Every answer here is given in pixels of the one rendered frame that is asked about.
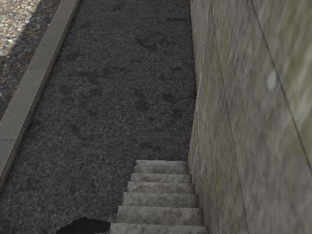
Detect stairs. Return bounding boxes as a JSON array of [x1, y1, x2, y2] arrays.
[[110, 160, 209, 234]]

